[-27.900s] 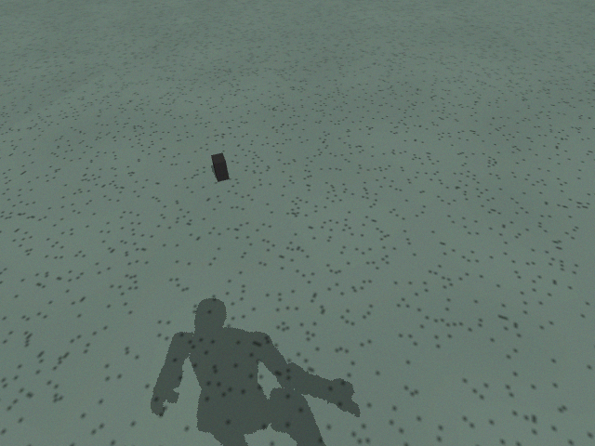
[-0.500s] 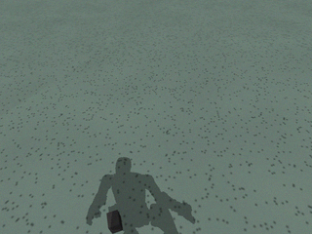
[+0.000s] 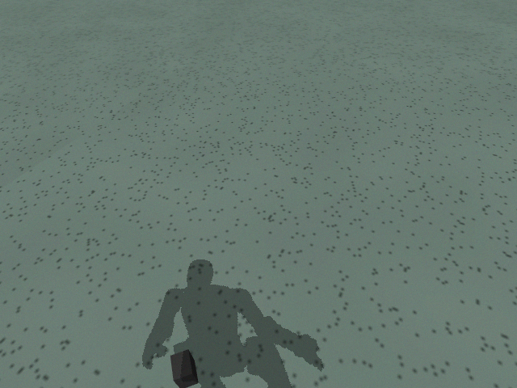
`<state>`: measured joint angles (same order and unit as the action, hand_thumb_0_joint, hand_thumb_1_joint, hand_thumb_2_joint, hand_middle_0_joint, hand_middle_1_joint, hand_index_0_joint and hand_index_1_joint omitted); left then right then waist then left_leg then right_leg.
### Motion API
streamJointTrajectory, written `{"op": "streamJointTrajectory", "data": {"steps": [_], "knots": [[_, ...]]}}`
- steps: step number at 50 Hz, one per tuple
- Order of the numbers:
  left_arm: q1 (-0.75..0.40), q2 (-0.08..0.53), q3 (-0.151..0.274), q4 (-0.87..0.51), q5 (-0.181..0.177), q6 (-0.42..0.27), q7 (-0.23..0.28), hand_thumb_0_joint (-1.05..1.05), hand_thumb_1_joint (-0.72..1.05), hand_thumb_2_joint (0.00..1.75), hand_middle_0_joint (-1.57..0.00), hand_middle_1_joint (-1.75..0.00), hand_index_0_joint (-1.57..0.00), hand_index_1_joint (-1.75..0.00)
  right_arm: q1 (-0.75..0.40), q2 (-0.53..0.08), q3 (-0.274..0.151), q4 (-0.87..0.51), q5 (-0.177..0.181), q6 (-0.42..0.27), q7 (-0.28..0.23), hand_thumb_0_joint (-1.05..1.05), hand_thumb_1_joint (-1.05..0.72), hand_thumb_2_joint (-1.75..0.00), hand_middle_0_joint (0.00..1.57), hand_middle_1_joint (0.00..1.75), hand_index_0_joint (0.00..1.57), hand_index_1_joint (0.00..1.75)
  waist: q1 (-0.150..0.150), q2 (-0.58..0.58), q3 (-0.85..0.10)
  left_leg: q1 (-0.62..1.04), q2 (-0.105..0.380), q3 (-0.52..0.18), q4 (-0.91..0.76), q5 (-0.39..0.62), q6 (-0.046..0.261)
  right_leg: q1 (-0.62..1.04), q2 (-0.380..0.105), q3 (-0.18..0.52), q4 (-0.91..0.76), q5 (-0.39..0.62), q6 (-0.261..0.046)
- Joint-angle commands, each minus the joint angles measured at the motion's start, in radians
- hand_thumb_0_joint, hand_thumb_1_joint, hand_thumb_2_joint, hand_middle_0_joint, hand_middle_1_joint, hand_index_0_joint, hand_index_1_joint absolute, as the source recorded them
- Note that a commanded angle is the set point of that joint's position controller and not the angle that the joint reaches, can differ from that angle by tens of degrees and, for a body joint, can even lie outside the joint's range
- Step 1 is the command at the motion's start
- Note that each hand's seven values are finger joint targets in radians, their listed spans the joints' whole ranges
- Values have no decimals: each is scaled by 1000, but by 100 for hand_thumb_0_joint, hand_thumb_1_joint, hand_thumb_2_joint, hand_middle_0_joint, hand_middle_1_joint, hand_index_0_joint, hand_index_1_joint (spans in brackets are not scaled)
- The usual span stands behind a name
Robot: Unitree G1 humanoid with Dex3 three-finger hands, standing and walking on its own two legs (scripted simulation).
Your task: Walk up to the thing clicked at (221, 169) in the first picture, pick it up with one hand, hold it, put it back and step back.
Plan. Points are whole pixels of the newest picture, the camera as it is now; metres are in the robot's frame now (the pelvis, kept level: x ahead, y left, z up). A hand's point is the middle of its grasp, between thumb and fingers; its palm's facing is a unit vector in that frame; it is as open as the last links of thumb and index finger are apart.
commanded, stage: stand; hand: left
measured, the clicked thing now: (184, 369) +0.36 +0.30 -0.72
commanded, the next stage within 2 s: step back in 0.78 s
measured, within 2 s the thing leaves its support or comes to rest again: neither
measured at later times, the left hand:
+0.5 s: hand out of the picture +0.09 +0.24 -0.16, palm faces -0.04 -0.94 -0.34, open 7.4 cm
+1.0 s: hand out of the picture +0.10 +0.26 -0.16, palm faces -0.03 -0.92 -0.39, open 7.4 cm
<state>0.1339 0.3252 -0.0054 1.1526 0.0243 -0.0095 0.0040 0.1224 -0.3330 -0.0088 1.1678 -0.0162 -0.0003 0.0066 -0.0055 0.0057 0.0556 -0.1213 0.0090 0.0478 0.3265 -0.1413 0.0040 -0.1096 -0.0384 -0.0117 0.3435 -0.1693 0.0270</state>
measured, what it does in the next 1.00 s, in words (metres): stands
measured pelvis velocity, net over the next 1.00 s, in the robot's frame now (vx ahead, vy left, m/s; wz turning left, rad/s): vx -0.01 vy -0.01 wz -0.01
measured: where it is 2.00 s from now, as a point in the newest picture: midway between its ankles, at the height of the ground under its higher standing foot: outside the picture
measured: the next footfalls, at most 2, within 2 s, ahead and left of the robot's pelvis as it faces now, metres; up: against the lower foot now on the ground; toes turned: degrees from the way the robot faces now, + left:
left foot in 1.24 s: -0.03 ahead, +0.12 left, +0.00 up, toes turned -1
right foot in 1.70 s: -0.13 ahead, -0.09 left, +0.00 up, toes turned -2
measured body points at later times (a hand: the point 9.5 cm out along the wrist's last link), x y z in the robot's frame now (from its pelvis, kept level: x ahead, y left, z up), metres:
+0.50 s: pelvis +0.02 +0.00 +0.00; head +0.02 +0.00 +0.45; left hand +0.09 +0.29 -0.13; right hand +0.08 -0.30 -0.14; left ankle +0.03 +0.12 -0.75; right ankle +0.02 -0.14 -0.75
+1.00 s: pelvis -0.01 -0.01 -0.01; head +0.05 -0.01 +0.43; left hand +0.10 +0.31 -0.14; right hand +0.09 -0.32 -0.14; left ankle +0.03 +0.12 -0.75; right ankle +0.02 -0.13 -0.75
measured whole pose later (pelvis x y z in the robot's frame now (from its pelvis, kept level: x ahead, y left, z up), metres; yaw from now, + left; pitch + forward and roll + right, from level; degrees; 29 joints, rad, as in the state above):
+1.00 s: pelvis -0.01 -0.01 -0.01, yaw -1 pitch -2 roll +0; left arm 0.07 0.39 0.04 1.01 0.01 0.03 0.01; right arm 0.05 -0.38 -0.04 1.03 0.01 0.04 0.01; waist -0.01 -0.01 0.15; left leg -0.28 0.03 0.05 0.54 -0.24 0.00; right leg -0.27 -0.02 0.00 0.56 -0.26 0.00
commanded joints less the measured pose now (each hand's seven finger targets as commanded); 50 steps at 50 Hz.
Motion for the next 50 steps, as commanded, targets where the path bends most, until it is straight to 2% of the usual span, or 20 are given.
{"op": "streamJointTrajectory", "data": {"steps": [1, 4, 8, 12, 13, 16, 18, 19, 22, 28, 31, 32, 36, 38, 39, 41, 43, 47, 49, 50], "knots": [[-37, 215, 40, -57, -6, -23, 15, 0, 90, 90, -20, -30, -20, -30, -44, -200, -37, -56, -2, -24, -16, 0, -90, -90, 20, 30, 20, 30, 5, 2, -51, 9, 114, -119, -75, -37, 12, -28, -97, 97, -76, 23, -38], [-45, 217, 41, -56, -9, -24, 15, 0, 90, 90, -20, -30, -20, -30, -42, -196, -34, -54, -2, -24, -15, 0, -90, -90, 20, 30, 20, 30, 2, -13, -39, 6, 115, -121, -81, -16, 9, -33, -97, 97, -78, 16, -37], [-53, 217, 40, -60, -8, -24, 15, 0, 90, 90, -20, -30, -20, -30, -48, -199, -35, -54, -2, -26, -17, 0, -90, -90, 20, 30, 20, 30, 1, -16, -60, 25, 120, -115, -68, 44, 8, -14, -100, 94, -73, 71, -37], [-52, 216, 40, -64, -10, -24, 15, 0, 90, 90, -20, -30, -20, -30, -47, -204, -35, -53, -1, -25, -16, 0, -90, -90, 20, 30, 20, 30, 3, -13, -57, 31, 119, -111, -69, 56, 7, -17, -99, 90, -81, 79, -33], [-55, 217, 41, -61, -11, -23, 15, 0, 90, 90, -20, -30, -20, -30, -43, -202, -34, -49, -1, -25, -16, 0, -90, -90, 20, 30, 20, 30, -1, -17, -42, 18, 117, -112, -78, 19, 4, -29, -95, 90, -86, 39, -32], [-48, 216, 40, -63, -9, -22, 14, 0, 90, 90, -20, -30, -20, -30, -51, -205, -36, -53, -1, -24, -16, 0, -90, -90, 20, 30, 20, 30, 3, -4, -44, 17, 118, -113, -78, -8, 5, -32, -96, 92, -93, 30, -33], [-60, 219, 43, -65, -10, -24, 15, 0, 90, 90, -20, -30, -20, -30, -50, -203, -36, -55, -1, -25, -15, 0, -90, -90, 20, 30, 20, 30, -2, -12, -61, 27, 122, -112, -71, 43, 7, -14, -99, 92, -84, 69, -34], [-55, 212, 40, -62, -10, -24, 14, 0, 90, 90, -20, -30, -20, -30, -52, -199, -35, -54, 0, -25, -14, 0, -90, -90, 20, 30, 20, 30, -1, -20, -42, 23, 121, -114, -77, 31, 5, -29, -94, 86, -86, 44, -33], [-61, 219, 44, -65, -13, -23, 13, 0, 90, 90, -20, -30, -20, -30, -48, -205, -36, -53, -1, -26, -15, 0, -90, -90, 20, 30, 20, 30, -1, -1, -46, 20, 122, -112, -81, 22, 6, -16, -99, 95, -85, 53, -38], [-54, 217, 43, -70, -12, -24, 12, 0, 90, 90, -20, -30, -20, -30, -57, -218, -38, -60, 0, -30, -17, 0, -90, -90, 20, 30, 20, 30, 2, 13, -90, 63, 129, -101, -58, 126, 9, 10, -102, 93, -72, 157, -38], [-56, 214, 42, -68, -12, -20, 11, 0, 90, 90, -20, -30, -20, -30, -61, -209, -35, -61, 1, -30, -19, 0, -90, -90, 20, 30, 20, 30, 2, 8, -87, 60, 130, -100, -61, 131, 7, 10, -99, 87, -68, 159, -37], [-58, 220, 45, -66, -13, -19, 11, 0, 90, 90, -20, -30, -20, -30, -52, -205, -33, -57, 2, -30, -19, 0, -90, -90, 20, 30, 20, 30, -1, 0, -70, 46, 127, -102, -71, 100, 4, 6, -99, 91, -73, 130, -36], [-58, 218, 44, -69, -13, -21, 12, 0, 90, 90, -20, -30, -20, -30, -57, -213, -35, -62, 2, -28, -18, 0, -90, -90, 20, 30, 20, 30, 1, -5, -87, 70, 132, -99, -61, 134, 10, 7, -102, 90, -71, 165, -35], [-63, 220, 45, -67, -15, -20, 12, 0, 90, 90, -20, -30, -20, -30, -52, -207, -33, -62, 1, -29, -19, 0, -90, -90, 20, 30, 20, 30, -3, -5, -72, 56, 129, -101, -70, 124, 3, 3, -98, 87, -69, 140, -34], [-53, 295, 88, -94, -35, -9, 14, 0, 90, 90, -20, -30, -20, -30, -93, -272, -60, -88, 11, -10, -15, 0, -90, -90, 20, 30, 20, 30, 7, -21, 30, -7, 124, -119, 31, 268, 32, -94, -79, 96, 16, 287, -47], [-34, 279, 90, -125, -36, -3, 20, 0, 90, 90, -20, -30, -20, -30, -60, -259, -67, -112, 22, 2, -14, 0, -90, -90, 20, 30, 20, 30, -5, -14, -52, 14, 132, -104, 84, 335, 53, -77, -76, 81, 71, 314, -67], [-40, 263, 93, -158, -33, 3, 20, 0, 90, 90, -20, -30, -20, -30, -47, -265, -79, -140, 23, 9, -13, 0, -90, -90, 20, 30, 20, 30, -12, 7, -139, 15, 140, -105, 121, 355, 76, -52, -63, 69, 136, 303, -78], [-38, 260, 90, -208, -23, 18, 18, 0, 90, 90, -20, -30, -20, -30, -74, -272, -91, -194, 23, 26, -9, 0, -90, -90, 20, 30, 20, 30, -6, 35, -145, -45, 138, -115, 174, 238, 111, -108, -54, 82, 214, 219, -102], [-31, 284, 96, -223, -16, 22, 16, 0, 90, 90, -20, -30, -20, -30, -80, -261, -94, -219, 23, 36, -8, 0, -90, -90, 20, 30, 20, 30, 1, -10, -138, -87, 94, -104, 263, 113, 100, -143, -96, 138, 193, 210, -147], [-31, 310, 104, -235, -14, 22, 15, 0, 90, 90, -20, -30, -20, -30, -80, -253, -92, -232, 22, 41, -5, 0, -90, -90, 20, 30, 20, 30, 7, -57, -120, -106, 45, -80, 341, 14, 78, -178, -148, 199, 133, 211, -181]]}}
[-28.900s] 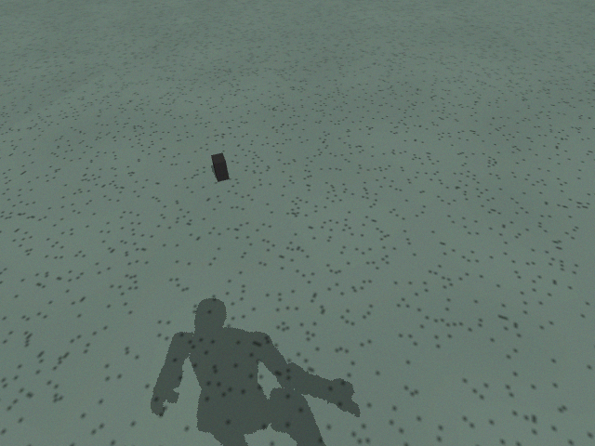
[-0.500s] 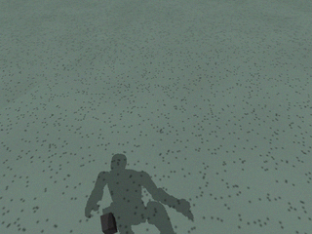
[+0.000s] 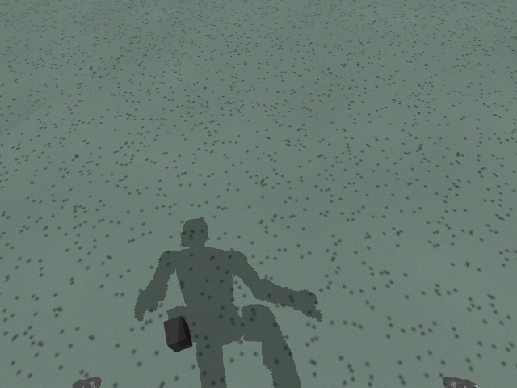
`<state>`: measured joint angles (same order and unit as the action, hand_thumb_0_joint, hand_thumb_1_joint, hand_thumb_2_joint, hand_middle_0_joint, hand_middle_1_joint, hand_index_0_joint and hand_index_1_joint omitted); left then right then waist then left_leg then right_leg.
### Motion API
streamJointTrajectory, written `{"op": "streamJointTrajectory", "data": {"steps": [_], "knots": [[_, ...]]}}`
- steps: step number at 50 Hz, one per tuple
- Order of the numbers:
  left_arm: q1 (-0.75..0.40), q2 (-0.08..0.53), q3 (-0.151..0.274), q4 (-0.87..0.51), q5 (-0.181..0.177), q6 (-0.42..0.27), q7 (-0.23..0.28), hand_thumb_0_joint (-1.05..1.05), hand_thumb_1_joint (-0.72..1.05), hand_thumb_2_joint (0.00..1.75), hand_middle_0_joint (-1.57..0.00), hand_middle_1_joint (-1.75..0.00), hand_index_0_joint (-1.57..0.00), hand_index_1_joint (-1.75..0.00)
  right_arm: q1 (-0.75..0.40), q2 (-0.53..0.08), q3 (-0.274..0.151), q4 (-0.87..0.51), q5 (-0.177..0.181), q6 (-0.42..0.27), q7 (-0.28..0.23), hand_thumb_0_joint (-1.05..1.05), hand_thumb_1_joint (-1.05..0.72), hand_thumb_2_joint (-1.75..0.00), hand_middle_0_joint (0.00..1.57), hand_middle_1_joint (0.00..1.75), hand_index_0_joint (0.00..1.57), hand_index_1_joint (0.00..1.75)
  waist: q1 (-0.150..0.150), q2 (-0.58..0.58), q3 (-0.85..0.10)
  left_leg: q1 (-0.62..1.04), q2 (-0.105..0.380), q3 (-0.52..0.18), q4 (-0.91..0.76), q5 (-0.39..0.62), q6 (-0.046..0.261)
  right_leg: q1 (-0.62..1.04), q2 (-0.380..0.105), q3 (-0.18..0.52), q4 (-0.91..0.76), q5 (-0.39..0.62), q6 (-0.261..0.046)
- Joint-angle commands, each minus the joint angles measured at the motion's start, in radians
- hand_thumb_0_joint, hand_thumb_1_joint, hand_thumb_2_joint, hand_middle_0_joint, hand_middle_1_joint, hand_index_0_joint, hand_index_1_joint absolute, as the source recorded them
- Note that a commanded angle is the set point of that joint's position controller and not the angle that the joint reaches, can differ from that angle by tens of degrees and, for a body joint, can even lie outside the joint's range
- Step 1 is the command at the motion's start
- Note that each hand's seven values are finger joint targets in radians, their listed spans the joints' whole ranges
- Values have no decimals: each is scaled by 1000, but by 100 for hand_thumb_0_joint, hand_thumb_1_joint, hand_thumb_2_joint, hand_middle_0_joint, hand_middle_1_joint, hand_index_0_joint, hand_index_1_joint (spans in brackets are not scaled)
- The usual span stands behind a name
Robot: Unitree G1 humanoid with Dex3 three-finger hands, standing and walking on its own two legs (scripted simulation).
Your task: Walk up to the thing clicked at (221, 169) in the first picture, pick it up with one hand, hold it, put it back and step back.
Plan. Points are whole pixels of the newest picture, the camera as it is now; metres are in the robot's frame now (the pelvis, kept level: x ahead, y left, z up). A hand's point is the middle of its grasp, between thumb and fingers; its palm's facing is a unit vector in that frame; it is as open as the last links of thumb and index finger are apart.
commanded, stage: step back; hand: left
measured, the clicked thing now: (178, 334) +0.36 +0.31 -0.71
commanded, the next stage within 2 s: none
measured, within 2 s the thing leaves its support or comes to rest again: neither
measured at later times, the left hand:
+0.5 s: hand out of the picture +0.04 +0.31 -0.17, palm faces -0.08 -0.94 -0.34, open 7.4 cm
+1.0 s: hand out of the picture -0.08 +0.29 -0.14, palm faces -0.05 -0.92 -0.39, open 7.4 cm
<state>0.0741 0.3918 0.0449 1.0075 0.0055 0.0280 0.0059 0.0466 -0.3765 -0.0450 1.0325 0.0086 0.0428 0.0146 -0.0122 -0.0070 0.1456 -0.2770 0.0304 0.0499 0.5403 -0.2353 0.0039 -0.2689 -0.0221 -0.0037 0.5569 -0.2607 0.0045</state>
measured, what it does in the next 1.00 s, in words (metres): walks backwards: left foot, then right foot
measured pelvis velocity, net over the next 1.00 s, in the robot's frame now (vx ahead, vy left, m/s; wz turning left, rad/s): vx -0.22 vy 0.03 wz -0.03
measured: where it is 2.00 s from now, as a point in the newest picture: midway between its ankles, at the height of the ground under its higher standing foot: outside the picture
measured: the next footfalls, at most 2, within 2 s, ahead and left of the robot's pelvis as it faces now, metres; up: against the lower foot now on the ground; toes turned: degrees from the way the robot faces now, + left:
left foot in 0.24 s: -0.03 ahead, +0.13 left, +0.00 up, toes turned +0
right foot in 0.70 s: -0.12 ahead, -0.08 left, +0.00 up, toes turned -2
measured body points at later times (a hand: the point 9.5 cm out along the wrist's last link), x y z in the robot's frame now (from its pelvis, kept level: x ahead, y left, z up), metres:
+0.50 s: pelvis -0.09 +0.05 +0.00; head -0.01 +0.08 +0.44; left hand +0.04 +0.36 -0.14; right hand -0.03 -0.26 -0.11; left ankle -0.07 +0.13 -0.73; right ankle -0.12 -0.10 -0.66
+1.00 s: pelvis -0.22 +0.03 -0.01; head -0.16 +0.03 +0.44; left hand -0.07 +0.33 -0.11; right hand -0.15 -0.29 -0.13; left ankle -0.25 +0.16 -0.70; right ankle -0.16 -0.08 -0.73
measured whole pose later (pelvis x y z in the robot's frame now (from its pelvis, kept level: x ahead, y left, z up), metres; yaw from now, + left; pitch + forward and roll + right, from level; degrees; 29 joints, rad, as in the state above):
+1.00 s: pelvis -0.22 +0.03 -0.01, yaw -2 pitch -1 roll +1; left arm 0.13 0.35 0.07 0.75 0.04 0.05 0.00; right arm 0.20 -0.41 -0.04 0.88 0.00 0.04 -0.02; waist 0.00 0.00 0.16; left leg -0.32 -0.06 -0.07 0.89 -0.51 -0.02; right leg -0.35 -0.01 0.00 0.62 -0.24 -0.02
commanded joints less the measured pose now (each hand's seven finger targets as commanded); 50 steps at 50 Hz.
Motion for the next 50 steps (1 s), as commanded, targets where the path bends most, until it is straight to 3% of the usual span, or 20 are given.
{"op": "streamJointTrajectory", "data": {"steps": [1, 3, 6, 8, 10, 11, 12, 13, 14, 17, 27, 30, 33, 35, 36, 37, 38, 41, 47, 50], "knots": [[19, 275, 64, -102, 11, -16, 13, 0, 90, 90, -20, -30, -20, -30, 7, -189, -54, -102, -4, 2, -12, 0, -90, -90, 20, 30, 20, 30, 20, -120, -196, 16, -48, -50, 237, 1, 44, -22, -241, 274, -159, 331, -213], [-22, 317, 79, -145, 37, -22, 18, 0, 90, 90, -20, -30, -20, -30, 51, -178, -57, -118, -15, 17, -7, 0, -90, -90, 20, 30, 20, 30, 21, -225, -178, -54, -106, -114, 529, -358, 35, -73, -370, 389, -210, 357, -322], [-108, 262, 71, -194, 42, -19, 31, 0, 90, 90, -20, -30, -20, -30, 157, -199, -65, -116, 8, 7, -7, 0, -90, -90, 20, 30, 20, 30, -26, -192, -213, -64, -62, -149, 479, -293, 36, -5, -280, 254, -112, 392, -246], [-80, 249, 70, -204, 40, -10, 32, 0, 90, 90, -20, -30, -20, -30, 170, -203, -62, -118, -9, -6, -13, 0, -90, -90, 20, 30, 20, 30, -3, -188, -226, -67, -37, -110, 256, -260, 28, 75, -247, 227, -40, 396, -200], [-65, 244, 65, -215, 18, 7, 22, 0, 90, 90, -20, -30, -20, -30, 206, -179, -60, -106, -34, -21, -16, 0, -90, -90, 20, 30, 20, 30, -20, -125, -215, 17, -65, -26, -60, -45, 15, 87, -191, 170, 62, 356, -156], [-28, 213, 56, -221, 11, 17, 19, 0, 90, 90, -20, -30, -20, -30, 185, -197, -69, -117, -52, -27, -21, 0, -90, -90, 20, 30, 20, 30, -7, -40, -186, 80, -13, -108, -151, 102, 20, -1, -137, 145, 147, 252, -115], [14, 153, 47, -233, 2, 20, 18, 0, 90, 90, -20, -30, -20, -30, 150, -294, -91, -141, -71, -34, -25, 0, -90, -90, 20, 30, 20, 30, 24, 194, -181, 161, 211, -421, -199, 331, 85, -182, 28, 79, 299, -51, -57], [-43, 181, 56, -238, 10, 19, 33, 0, 90, 90, -20, -30, -20, -30, 133, -387, -105, -161, -54, -35, -21, 0, -90, -90, 20, 30, 20, 30, -23, 252, -166, 90, 322, -521, -177, 515, 201, -230, 123, 140, 420, -382, -24], [-74, 198, 64, -232, 20, 19, 43, 0, 90, 90, -20, -30, -20, -30, 136, -374, -107, -168, -50, -39, -25, 0, -90, -90, 20, 30, 20, 30, -45, 216, -157, 45, 349, -567, -198, 480, 240, -219, 139, 225, 544, -404, -20], [23, 174, 61, -202, -4, 18, 36, 0, 90, 90, -20, -30, -20, -30, 57, -251, -70, -188, -44, -46, -48, 0, -90, -90, 20, 30, 20, 30, 36, 146, -163, 202, 184, -281, -67, 673, 131, -315, 130, 232, 646, -230, -30], [48, 163, 76, -254, 13, 10, 21, 0, 90, 90, -20, -30, -20, -30, 180, -244, -83, -226, -34, -41, -59, 0, -90, -90, 20, 30, 20, 30, -43, 129, -209, 309, 228, -294, -34, 587, 204, -230, 90, 145, 406, -245, 10], [99, 160, 78, -245, 17, 8, 15, 0, 90, 90, -20, -30, -20, -30, 134, -266, -86, -251, -34, -40, -54, 0, -90, -90, 20, 30, 20, 30, -18, 139, -221, 241, 263, -319, -51, 447, 235, -150, 55, 101, 299, -245, -2], [169, 145, 83, -214, 23, -1, 7, 0, 90, 90, -20, -30, -20, -30, 81, -265, -81, -262, -29, -32, -48, 0, -90, -90, 20, 30, 20, 30, 21, 125, -234, 137, 231, -270, -7, 308, 188, -1, 42, 48, 22, -101, -27], [216, 180, 96, -197, 36, -11, 6, 0, 90, 90, -20, -30, -20, -30, 69, -241, -66, -260, -17, -25, -42, 0, -90, -90, 20, 30, 20, 30, 42, 65, -221, -47, 174, -225, 39, 144, 103, 148, 5, 117, -112, 46, -63], [188, 255, 114, -220, 42, -15, 5, 0, 90, 90, -20, -30, -20, -30, 60, -209, -59, -274, -10, -24, -37, 0, -90, -90, 20, 30, 20, 30, 35, -121, -176, -195, 27, -162, 182, -63, 33, 129, -157, 389, -170, 75, -149], [118, 328, 126, -248, 33, -11, 1, 0, 90, 90, -20, -30, -20, -30, 28, -193, -61, -268, -6, -17, -48, 0, -90, -90, 20, 30, 20, 30, 62, -285, -121, -165, -119, -89, 447, -369, -3, -61, -343, 555, -256, 116, -308], [66, 309, 121, -288, 41, -20, 4, 0, 90, 90, -20, -30, -20, -30, 55, -214, -68, -253, -12, -13, -50, 0, -90, -90, 20, 30, 20, 30, 40, -227, -87, -143, -109, -185, 598, -394, -8, -126, -364, 576, -245, 183, -329], [-21, 221, 98, -313, 28, -17, 17, 0, 90, 90, -20, -30, -20, -30, 147, -210, -55, -212, 1, -16, -49, 0, -90, -90, 20, 30, 20, 30, -9, -123, -75, -149, -156, -196, 690, -257, -11, -103, -206, 289, -174, 313, -226], [93, 195, 95, -329, 38, -4, 22, 0, 90, 90, -20, -30, -20, -30, 136, -196, -40, -242, -13, -35, -52, 0, -90, -90, 20, 30, 20, 30, 62, -163, -181, -198, -86, -122, 326, -304, -32, 218, -209, 259, -70, 418, -231], [63, 218, 93, -344, 26, 9, 17, 0, 90, 90, -20, -30, -20, -30, 215, -182, -47, -218, -24, -41, -46, 0, -90, -90, 20, 30, 20, 30, 23, -173, -219, -53, -60, -64, 36, -169, -3, 199, -191, 234, 8, 429, -193]]}}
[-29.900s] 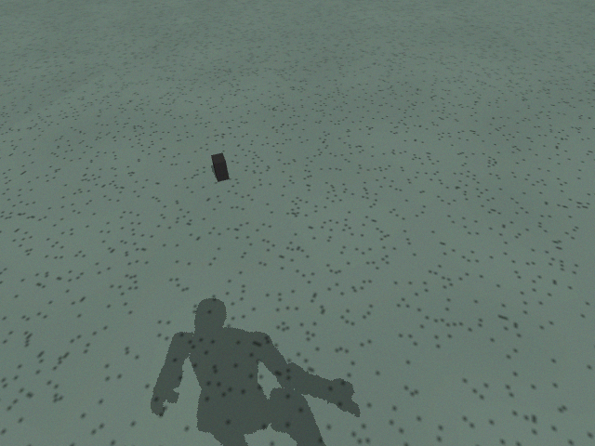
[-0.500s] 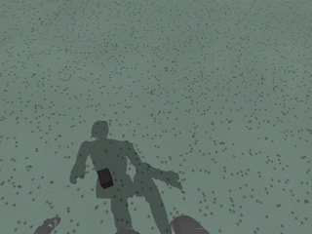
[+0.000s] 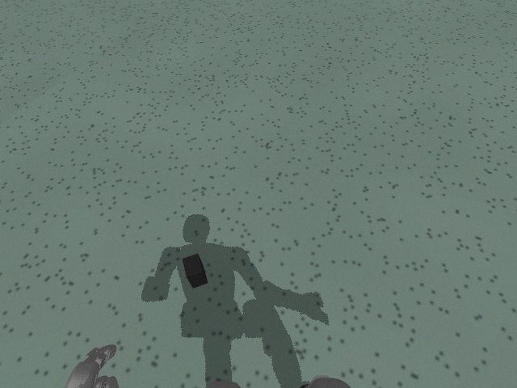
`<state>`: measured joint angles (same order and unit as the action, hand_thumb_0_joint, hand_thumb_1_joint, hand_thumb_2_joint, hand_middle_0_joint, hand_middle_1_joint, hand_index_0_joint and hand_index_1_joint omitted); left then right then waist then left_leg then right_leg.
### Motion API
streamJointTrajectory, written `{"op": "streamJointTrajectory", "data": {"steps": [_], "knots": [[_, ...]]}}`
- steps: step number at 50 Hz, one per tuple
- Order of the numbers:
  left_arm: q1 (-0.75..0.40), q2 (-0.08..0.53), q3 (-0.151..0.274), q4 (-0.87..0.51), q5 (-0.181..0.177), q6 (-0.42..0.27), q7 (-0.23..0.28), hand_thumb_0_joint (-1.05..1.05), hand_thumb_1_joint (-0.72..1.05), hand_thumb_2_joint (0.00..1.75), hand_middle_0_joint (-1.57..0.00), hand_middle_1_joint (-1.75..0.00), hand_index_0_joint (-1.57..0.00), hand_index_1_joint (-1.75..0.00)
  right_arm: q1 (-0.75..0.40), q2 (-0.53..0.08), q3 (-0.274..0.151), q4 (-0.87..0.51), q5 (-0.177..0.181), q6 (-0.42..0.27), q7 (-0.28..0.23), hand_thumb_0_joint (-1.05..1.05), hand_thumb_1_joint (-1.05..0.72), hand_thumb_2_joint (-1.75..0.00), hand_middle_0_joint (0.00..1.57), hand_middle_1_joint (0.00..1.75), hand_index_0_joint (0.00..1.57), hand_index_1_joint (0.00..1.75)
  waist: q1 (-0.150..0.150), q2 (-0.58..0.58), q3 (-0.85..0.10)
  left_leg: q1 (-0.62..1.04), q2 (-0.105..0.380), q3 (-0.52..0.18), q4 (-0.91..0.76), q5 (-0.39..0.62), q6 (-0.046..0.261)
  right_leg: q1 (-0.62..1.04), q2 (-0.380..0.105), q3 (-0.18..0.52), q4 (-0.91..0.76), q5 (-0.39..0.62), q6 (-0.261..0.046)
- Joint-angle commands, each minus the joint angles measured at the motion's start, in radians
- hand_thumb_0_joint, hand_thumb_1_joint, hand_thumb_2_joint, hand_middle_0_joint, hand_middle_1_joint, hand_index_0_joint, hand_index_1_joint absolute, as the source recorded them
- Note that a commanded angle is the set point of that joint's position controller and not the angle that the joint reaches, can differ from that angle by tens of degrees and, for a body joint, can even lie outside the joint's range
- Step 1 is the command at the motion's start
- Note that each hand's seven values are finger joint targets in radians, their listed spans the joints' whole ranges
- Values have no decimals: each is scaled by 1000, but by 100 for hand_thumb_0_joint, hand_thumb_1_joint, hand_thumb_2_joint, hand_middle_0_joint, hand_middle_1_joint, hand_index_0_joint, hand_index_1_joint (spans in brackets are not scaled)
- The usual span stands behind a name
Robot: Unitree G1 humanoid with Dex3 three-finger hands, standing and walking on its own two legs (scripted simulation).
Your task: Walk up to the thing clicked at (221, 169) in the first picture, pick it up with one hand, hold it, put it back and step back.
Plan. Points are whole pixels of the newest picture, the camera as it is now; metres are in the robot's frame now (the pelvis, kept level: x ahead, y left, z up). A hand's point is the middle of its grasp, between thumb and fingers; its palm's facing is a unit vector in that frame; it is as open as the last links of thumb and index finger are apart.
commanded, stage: step back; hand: left
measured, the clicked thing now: (195, 271) +0.57 +0.29 -0.70
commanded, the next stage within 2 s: none
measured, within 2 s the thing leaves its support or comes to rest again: neither
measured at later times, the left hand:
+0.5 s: hand out of the picture -0.07 +0.24 -0.15, palm faces -0.06 -0.91 -0.40, open 7.4 cm
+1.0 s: hand out of the picture -0.22 +0.22 -0.15, palm faces -0.03 -0.92 -0.38, open 7.4 cm
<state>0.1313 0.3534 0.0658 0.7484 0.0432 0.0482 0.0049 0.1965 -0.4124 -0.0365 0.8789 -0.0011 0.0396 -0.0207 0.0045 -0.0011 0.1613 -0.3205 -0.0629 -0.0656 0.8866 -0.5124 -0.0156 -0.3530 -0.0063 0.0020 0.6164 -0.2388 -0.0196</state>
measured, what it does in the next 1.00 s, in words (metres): walks backwards: left foot, then right foot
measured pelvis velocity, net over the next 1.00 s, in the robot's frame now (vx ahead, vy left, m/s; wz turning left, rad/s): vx -0.33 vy -0.05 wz -0.02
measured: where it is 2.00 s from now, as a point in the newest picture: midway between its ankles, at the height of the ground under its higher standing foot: outside the picture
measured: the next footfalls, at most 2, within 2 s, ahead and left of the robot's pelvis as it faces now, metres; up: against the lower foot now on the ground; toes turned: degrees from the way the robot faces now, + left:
left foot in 0.06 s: +0.00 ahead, +0.12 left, +0.00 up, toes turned -1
right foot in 0.44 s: -0.14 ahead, -0.17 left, +0.00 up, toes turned +0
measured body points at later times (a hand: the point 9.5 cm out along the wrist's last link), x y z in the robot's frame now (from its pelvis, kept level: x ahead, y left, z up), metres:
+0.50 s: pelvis -0.17 -0.03 -0.01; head -0.11 -0.03 +0.43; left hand -0.07 +0.29 -0.13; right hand -0.04 -0.36 -0.12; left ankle -0.05 +0.11 -0.72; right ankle -0.18 -0.16 -0.73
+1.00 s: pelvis -0.33 -0.05 +0.00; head -0.28 -0.04 +0.44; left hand -0.22 +0.27 -0.12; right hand -0.23 -0.37 -0.11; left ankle -0.25 +0.08 -0.73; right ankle -0.37 -0.19 -0.68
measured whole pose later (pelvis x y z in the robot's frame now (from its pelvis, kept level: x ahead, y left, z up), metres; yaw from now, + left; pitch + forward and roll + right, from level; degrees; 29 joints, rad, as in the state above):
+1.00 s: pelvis -0.33 -0.05 +0.00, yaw -1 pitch -2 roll -1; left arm 0.15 0.40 0.07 0.82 0.02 0.07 0.00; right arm 0.16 -0.38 -0.03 0.84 -0.04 0.03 -0.01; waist 0.01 -0.02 0.16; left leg -0.39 0.04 -0.02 0.62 -0.21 0.01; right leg -0.35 0.05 0.09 0.97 -0.53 0.01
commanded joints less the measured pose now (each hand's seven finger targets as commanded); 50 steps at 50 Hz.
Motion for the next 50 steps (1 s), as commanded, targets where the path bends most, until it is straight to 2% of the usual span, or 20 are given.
{"op": "streamJointTrajectory", "data": {"steps": [1, 2, 3, 4, 5, 8, 14, 20, 22, 23, 24, 25, 28, 33, 36, 37, 38, 39, 42, 50], "knots": [[12, 257, 69, -84, -18, -4, 13, 0, 90, 90, -20, -30, -20, -30, 86, -142, -61, -51, -18, -43, -8, 0, -90, -90, 20, 30, 20, 30, -7, -138, -245, 59, 18, 91, -461, 256, 20, 263, -173, 188, -9, 367, -138], [11, 241, 60, -89, -20, 2, 9, 0, 90, 90, -20, -30, -20, -30, 90, -163, -72, -52, -28, -46, -8, 0, -90, -90, 20, 30, 20, 30, -9, -104, -243, 126, 59, 27, -484, 347, 37, 162, -149, 182, 1, 252, -93], [37, 202, 48, -99, -22, 5, 5, 0, 90, 90, -20, -30, -20, -30, 81, -232, -88, -67, -47, -51, -7, 0, -90, -90, 20, 30, 20, 30, 1, 54, -242, 203, 241, -220, -521, 377, 97, -22, -67, 140, 106, 37, -41], [-50, 221, 63, -112, -28, 1, 15, 0, 90, 90, -20, -30, -20, -30, 11, -346, -108, -89, -36, -45, 4, 0, -90, -90, 20, 30, 20, 30, -41, 271, -193, 62, 448, -439, -572, 519, 250, -93, 87, 26, 306, -355, 8], [-100, 239, 77, -105, -8, 1, 24, 0, 90, 90, -20, -30, -20, -30, -2, -346, -114, -99, -40, -51, 0, 0, -90, -90, 20, 30, 20, 30, -67, 231, -141, -22, 497, -512, -583, 557, 328, -84, 83, 162, 496, -408, 13], [9, 213, 77, -47, -36, 5, 20, 0, 90, 90, -20, -30, -20, -30, -61, -237, -78, -102, -37, -57, -20, 0, -90, -90, 20, 30, 20, 30, 22, 90, -157, 87, 331, -203, -443, 802, 229, -157, 119, 217, 679, -284, -3], [34, 211, 79, -46, -18, 1, 13, 0, 90, 90, -20, -30, -20, -30, -5, -223, -90, -130, -29, -49, -24, 0, -90, -90, 20, 30, 20, 30, -28, 139, -183, 225, 337, -172, -394, 770, 278, -160, 86, 157, 515, -295, 60], [148, 196, 73, 28, -21, -18, -2, 0, 90, 90, -20, -30, -20, -30, -64, -258, -93, -155, -27, -23, -12, 0, -90, -90, 20, 30, 20, 30, 9, 197, -262, 121, 289, -126, -322, 561, 203, 117, 37, 12, -68, -104, 20], [189, 235, 85, 52, -4, -26, -2, 0, 90, 90, -20, -30, -20, -30, -57, -222, -80, -156, -16, -11, -6, 0, -90, -90, 20, 30, 20, 30, 27, 132, -261, -56, 223, -100, -256, 387, 117, 259, 1, 71, -169, -20, -20], [181, 327, 108, 33, 6, -28, -4, 0, 90, 90, -20, -30, -20, -30, -79, -168, -71, -182, -7, -13, -5, 0, -90, -90, 20, 30, 20, 30, 38, -114, -210, -248, 47, -42, -69, 132, 45, 239, -202, 387, -216, -14, -109], [77, 430, 123, -7, 6, -22, -2, 0, 90, 90, -20, -30, -20, -30, -115, -172, -80, -177, -9, -9, -27, 0, -90, -90, 20, 30, 20, 30, 70, -329, -158, -190, -25, -18, 193, -113, 15, -41, -404, 591, -327, -50, -281], [23, 402, 113, -36, 1, -30, 2, 0, 90, 90, -20, -30, -20, -30, -107, -207, -90, -168, -6, -5, -27, 0, -90, -90, 20, 30, 20, 30, 35, -252, -102, -135, 10, -121, 315, -96, 10, -167, -418, 579, -340, -43, -285], [-94, 288, 84, -52, 6, -31, 19, 0, 90, 90, -20, -30, -20, -30, -11, -183, -72, -114, 5, -16, -17, 0, -90, -90, 20, 30, 20, 30, -29, -143, -98, -127, -37, -74, 347, 34, 15, -82, -227, 235, -169, 199, -187], [17, 274, 77, -47, 6, -17, 26, 0, 90, 90, -20, -30, -20, -30, -12, -153, -57, -115, -15, -33, -14, 0, -90, -90, 20, 30, 20, 30, 38, -206, -171, -129, 20, 21, -99, -3, 10, 212, -225, 225, -76, 353, -169], [3, 260, 58, -58, -17, 4, 18, 0, 90, 90, -20, -30, -20, -30, 79, -155, -71, -66, -26, -42, -13, 0, -90, -90, 20, 30, 20, 30, 1, -141, -230, 72, 25, 71, -484, 315, 29, 177, -173, 171, 83, 321, -103], [41, 216, 43, -60, -20, 9, 15, 0, 90, 90, -20, -30, -20, -30, 62, -206, -86, -72, -43, -45, -16, 0, -90, -90, 20, 30, 20, 30, 16, -36, -242, 178, 169, -139, -512, 403, 72, 4, -111, 147, 162, 135, -55], [13, 199, 36, -80, -31, 3, 18, 0, 90, 90, -20, -30, -20, -30, 7, -340, -106, -96, -32, -42, -4, 0, -90, -90, 20, 30, 20, 30, 17, 228, -223, 138, 401, -422, -532, 543, 217, -133, 53, 0, 302, -253, -2], [-56, 246, 62, -72, -20, 4, 31, 0, 90, 90, -20, -30, -20, -30, 3, -371, -115, -106, -38, -45, -4, 0, -90, -90, 20, 30, 20, 30, -42, 238, -209, 1, 492, -544, -559, 572, 334, -77, 47, 111, 504, -420, 11], [24, 233, 63, -8, -39, 16, 24, 0, 90, 90, -20, -30, -20, -30, -84, -256, -80, -101, -42, -47, -20, 0, -90, -90, 20, 30, 20, 30, 39, 91, -177, 0, 330, -225, -459, 670, 245, -99, 89, 194, 684, -304, -8], [67, 202, 54, 37, -18, -29, 5, 0, 90, 90, -20, -30, -20, -30, -22, -241, -83, -95, -42, -23, -6, 0, -90, -90, 20, 30, 20, 30, -15, 196, -248, 156, 280, -174, -400, 387, 216, 44, 36, 18, 27, -254, 20]]}}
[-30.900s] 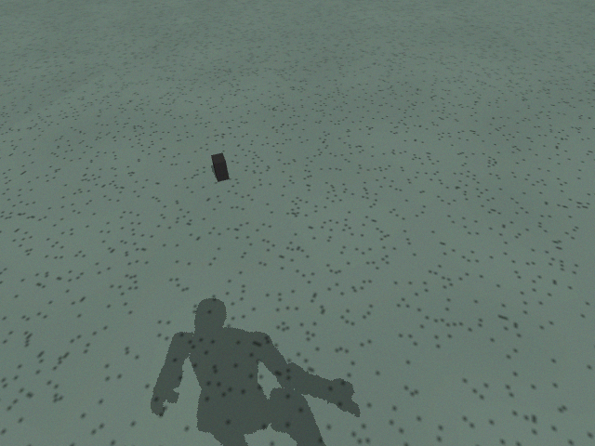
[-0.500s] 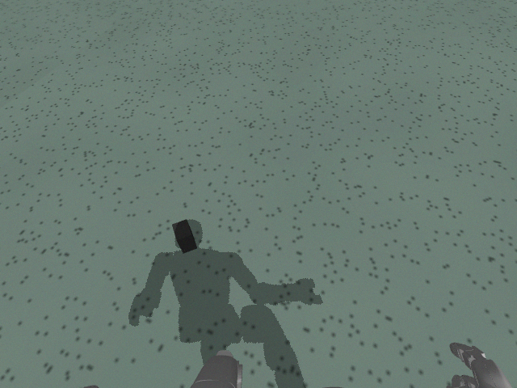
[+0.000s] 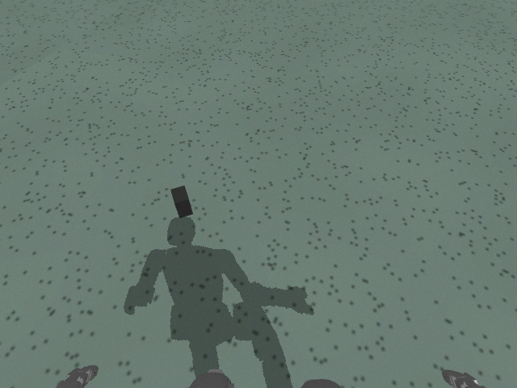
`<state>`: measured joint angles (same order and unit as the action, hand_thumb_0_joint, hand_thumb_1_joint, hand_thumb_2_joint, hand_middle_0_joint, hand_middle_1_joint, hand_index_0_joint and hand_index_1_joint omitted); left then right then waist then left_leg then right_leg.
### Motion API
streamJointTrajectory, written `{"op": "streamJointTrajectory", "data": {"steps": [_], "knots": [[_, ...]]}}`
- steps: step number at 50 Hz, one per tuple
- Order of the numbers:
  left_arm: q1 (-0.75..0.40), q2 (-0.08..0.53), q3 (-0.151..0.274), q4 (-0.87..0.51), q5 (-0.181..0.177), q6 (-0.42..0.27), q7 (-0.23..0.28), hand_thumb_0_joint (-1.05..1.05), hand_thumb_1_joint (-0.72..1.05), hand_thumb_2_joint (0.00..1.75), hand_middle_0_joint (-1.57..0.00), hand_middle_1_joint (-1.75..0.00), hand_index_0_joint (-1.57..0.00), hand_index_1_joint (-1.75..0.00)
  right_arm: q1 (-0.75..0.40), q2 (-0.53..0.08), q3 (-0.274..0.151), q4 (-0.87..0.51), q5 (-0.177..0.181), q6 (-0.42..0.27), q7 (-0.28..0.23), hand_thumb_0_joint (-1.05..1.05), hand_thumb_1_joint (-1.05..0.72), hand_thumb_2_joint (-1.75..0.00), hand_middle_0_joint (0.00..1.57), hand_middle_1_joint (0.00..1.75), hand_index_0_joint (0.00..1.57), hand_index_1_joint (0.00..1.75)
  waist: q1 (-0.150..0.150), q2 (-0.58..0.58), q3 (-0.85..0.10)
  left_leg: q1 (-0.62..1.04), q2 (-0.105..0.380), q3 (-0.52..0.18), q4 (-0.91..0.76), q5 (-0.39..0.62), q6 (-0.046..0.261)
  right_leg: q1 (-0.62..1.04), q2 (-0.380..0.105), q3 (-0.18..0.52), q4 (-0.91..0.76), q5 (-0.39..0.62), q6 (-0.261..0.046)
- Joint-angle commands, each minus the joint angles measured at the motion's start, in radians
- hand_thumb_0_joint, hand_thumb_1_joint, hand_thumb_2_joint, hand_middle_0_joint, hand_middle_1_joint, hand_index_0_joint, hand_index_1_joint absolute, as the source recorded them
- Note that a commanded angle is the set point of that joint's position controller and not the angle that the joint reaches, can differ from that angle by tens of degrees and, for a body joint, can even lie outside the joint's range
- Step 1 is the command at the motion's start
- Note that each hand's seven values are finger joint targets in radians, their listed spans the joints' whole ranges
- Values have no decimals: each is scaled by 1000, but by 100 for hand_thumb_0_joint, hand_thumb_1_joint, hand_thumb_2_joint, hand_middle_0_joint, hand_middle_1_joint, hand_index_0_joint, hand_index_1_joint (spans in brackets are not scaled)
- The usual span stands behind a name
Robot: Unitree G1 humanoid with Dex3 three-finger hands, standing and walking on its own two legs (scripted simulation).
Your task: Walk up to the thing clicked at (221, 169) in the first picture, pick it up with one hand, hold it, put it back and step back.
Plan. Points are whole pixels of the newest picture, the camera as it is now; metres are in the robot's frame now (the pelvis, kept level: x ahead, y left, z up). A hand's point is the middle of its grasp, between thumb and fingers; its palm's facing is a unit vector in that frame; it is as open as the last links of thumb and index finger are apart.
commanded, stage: step back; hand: left
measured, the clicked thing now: (182, 202) +0.89 +0.36 -0.70
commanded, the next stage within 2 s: stand in 1.22 s
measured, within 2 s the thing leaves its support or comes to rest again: neither
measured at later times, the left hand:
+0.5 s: hand out of the picture -0.04 +0.27 -0.14, palm faces +0.05 -0.92 -0.40, open 7.4 cm
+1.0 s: hand out of the picture +0.03 +0.28 -0.15, palm faces +0.07 -0.93 -0.35, open 7.4 cm
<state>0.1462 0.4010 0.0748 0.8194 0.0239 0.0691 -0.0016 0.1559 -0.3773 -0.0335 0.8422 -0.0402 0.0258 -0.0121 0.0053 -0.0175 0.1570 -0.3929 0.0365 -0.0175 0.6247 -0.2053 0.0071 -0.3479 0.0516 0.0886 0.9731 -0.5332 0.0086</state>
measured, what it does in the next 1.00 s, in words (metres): steps on the spot: right foot, then left foot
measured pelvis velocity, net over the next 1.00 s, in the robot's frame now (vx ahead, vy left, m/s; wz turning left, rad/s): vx -0.03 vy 0.01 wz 0.07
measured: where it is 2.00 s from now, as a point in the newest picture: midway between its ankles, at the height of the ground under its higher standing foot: outside the picture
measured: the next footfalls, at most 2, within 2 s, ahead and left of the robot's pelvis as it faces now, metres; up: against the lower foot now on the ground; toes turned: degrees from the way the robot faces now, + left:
right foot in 0.06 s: +0.01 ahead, -0.13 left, +0.00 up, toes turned +3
left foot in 0.36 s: +0.04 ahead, +0.13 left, +0.00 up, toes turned +5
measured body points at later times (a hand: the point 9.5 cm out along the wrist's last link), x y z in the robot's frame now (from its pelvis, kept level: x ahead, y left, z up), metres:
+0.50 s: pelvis -0.08 -0.01 +0.01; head -0.07 -0.01 +0.46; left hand -0.04 +0.32 -0.11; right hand -0.01 -0.32 -0.12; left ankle -0.07 +0.11 -0.72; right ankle -0.07 -0.13 -0.70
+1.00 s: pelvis -0.03 +0.01 +0.01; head -0.01 +0.02 +0.45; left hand +0.02 +0.32 -0.13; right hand +0.08 -0.29 -0.11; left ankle +0.00 +0.13 -0.72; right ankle -0.03 -0.13 -0.72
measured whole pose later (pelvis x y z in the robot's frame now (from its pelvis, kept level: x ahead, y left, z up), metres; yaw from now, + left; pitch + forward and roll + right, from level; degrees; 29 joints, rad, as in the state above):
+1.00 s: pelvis -0.03 +0.01 +0.01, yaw +4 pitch -2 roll -1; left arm 0.14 0.38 0.03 1.03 0.01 -0.01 0.00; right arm 0.12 -0.34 -0.03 1.04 -0.02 -0.01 0.01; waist 0.02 -0.02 0.08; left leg -0.30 0.02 0.01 0.61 -0.27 0.00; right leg -0.20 -0.02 0.00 0.58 -0.33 0.02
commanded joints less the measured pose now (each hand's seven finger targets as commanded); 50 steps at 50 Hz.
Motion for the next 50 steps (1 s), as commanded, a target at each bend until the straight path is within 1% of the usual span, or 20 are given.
{"op": "streamJointTrajectory", "data": {"steps": [1, 3, 4, 5, 8, 13, 17, 18, 20, 21, 29, 30, 31, 32, 33, 41, 43, 44, 45, 50], "knots": [[111, 142, 44, 2, 2, -57, 11, 0, 90, 90, -20, -30, -20, -30, 3, -287, -87, -55, 2, 0, -12, 0, -90, -90, 20, 30, 20, 30, 15, 224, -246, 183, 170, -202, -111, 49, 173, 134, -15, -97, -512, 130, -27], [148, 213, 67, 40, 26, -75, 17, 0, 90, 90, -20, -30, -20, -30, 5, -201, -59, -61, 10, 9, -3, 0, -90, -90, 20, 30, 20, 30, 25, 33, -206, -88, 43, -118, 90, -135, 74, 279, -114, 126, -614, 137, -68], [91, 333, 93, 4, 28, -73, 17, 0, 90, 90, -20, -30, -20, -30, -52, -167, -53, -90, 17, 5, -13, 0, -90, -90, 20, 30, 20, 30, 61, -197, -155, -173, -102, -103, 221, -352, 14, 80, -359, 435, -701, -58, -191], [-6, 380, 98, -21, 29, -74, 18, 0, 90, 90, -20, -30, -20, -30, -62, -226, -76, -73, 16, 8, -22, 0, -90, -90, 20, 30, 20, 30, 51, -207, -73, -80, -50, -165, 392, -371, -16, -154, -486, 558, -753, -150, -287], [-77, 259, 70, -25, 25, -93, 26, 0, 90, 90, -20, -30, -20, -30, -4, -220, -72, -16, 29, -5, -10, 0, -90, -90, 20, 30, 20, 30, -7, -63, -42, -119, -101, -148, 471, -225, -12, -42, -304, 231, -615, 136, -199], [45, 257, 74, 22, 28, -107, 15, 0, 90, 90, -20, -30, -20, -30, -19, -195, -64, 2, 3, -29, 14, 0, -90, -90, 20, 30, 20, 30, 71, -152, -76, -135, -57, -82, 179, -269, -28, 166, -279, 229, -624, -101, -182], [-3, 258, 53, 20, 18, -88, 2, 0, 90, 90, -20, -30, -20, -30, 59, -190, -77, 58, 8, -51, 23, 0, -90, -90, 20, 30, 20, 30, 11, -145, -83, 192, -75, 36, -161, -190, 4, -4, -271, 146, -590, -63, -159], [16, 221, 33, 24, 15, -84, 0, 0, 90, 90, -20, -30, -20, -30, 91, -196, -86, 79, 6, -58, 19, 0, -90, -90, 20, 30, 20, 30, -8, -87, -106, 301, -75, 3, -230, -146, 18, -51, -221, 86, -500, -2, -128], [-42, 166, 18, 24, -9, -87, 1, 0, 90, 90, -20, -30, -20, -30, 120, -316, -106, 80, -2, -64, 17, 0, -90, -90, 20, 30, 20, 30, -50, 181, -141, 282, 238, -536, -396, -608, 176, -206, -49, -109, -202, -31, -31], [-59, 225, 36, 26, 2, -89, 3, 0, 90, 90, -20, -30, -20, -30, 97, -341, -115, 64, -2, -68, 19, 0, -90, -90, 20, 30, 20, 30, -51, 130, -82, 167, 294, -585, -436, -643, 238, -172, -78, -46, -80, -42, -33], [113, 169, 38, 132, 4, -123, 4, 0, 90, 90, -20, -30, -20, -30, -12, -207, -70, 48, 16, -46, 20, 0, -90, -90, 20, 30, 20, 30, 51, 134, -130, -21, 86, -162, -149, -228, 86, 282, -21, -133, -527, 233, -38], [133, 206, 51, 136, 15, -127, 12, 0, 90, 90, -20, -30, -20, -30, 2, -161, -54, 38, 20, -42, 18, 0, -90, -90, 20, 30, 20, 30, 58, 22, -137, -124, 33, -122, -19, -249, 56, 366, -99, 17, -587, 168, -59], [148, 294, 67, 134, 20, -131, 18, 0, 90, 90, -20, -30, -20, -30, -21, -125, -46, 25, 19, -41, 13, 0, -90, -90, 20, 30, 20, 30, 81, -155, -123, -243, -98, -67, 187, -344, 21, 323, -327, 387, -739, -113, -150], [83, 331, 75, 108, 21, -132, 14, 0, 90, 90, -20, -30, -20, -30, -19, -190, -66, 42, 11, -38, 2, 0, -90, -90, 20, 30, 20, 30, 64, -105, -52, -190, -44, -99, 309, -384, 7, 158, -469, 489, -783, -223, -249], [52, 304, 72, 88, 15, -138, 14, 0, 90, 90, -20, -30, -20, -30, 21, -216, -72, 57, 15, -44, 4, 0, -90, -90, 20, 30, 20, 30, 41, -37, -34, -181, -19, -130, 322, -340, 7, 158, -454, 451, -747, -116, -270], [-45, 203, 16, 83, -11, -120, 10, 0, 90, 90, -20, -30, -20, -30, 74, -150, -68, 135, 9, -65, 8, 0, -90, -90, 20, 30, 20, 30, -24, -76, -146, 232, -39, 34, -174, 48, 2, 49, -229, -20, -438, 568, -107], [-23, 132, -10, 75, -30, -105, 11, 0, 90, 90, -20, -30, -20, -30, 24, -228, -72, 116, 2, -75, -3, 0, -90, -90, 20, 30, 20, 30, 1, 126, -208, 232, 191, -272, -266, 151, 85, 23, -104, -90, -291, 371, -23], [-6, 170, 4, 104, -36, -94, 17, 0, 90, 90, -20, -30, -20, -30, -30, -279, -74, 106, 16, -70, -1, 0, -90, -90, 20, 30, 20, 30, 15, 145, -200, 133, 258, -324, -262, 102, 183, 94, -68, -96, -294, 112, -22], [-2, 173, 1, 121, -26, -94, 17, 0, 90, 90, -20, -30, -20, -30, -57, -266, -71, 111, 14, -67, 2, 0, -90, -90, 20, 30, 20, 30, 22, 125, -181, 105, 248, -304, -256, 88, 186, 140, -78, -82, -323, 72, -26], [-16, 197, -1, 171, -17, -111, 14, 0, 90, 90, -20, -30, -20, -30, -111, -184, -37, 139, 25, -60, 1, 0, -90, -90, 20, 30, 20, 30, 13, 95, -200, 126, 99, -114, -192, 108, 34, 209, -147, 5, -503, 432, -46]]}}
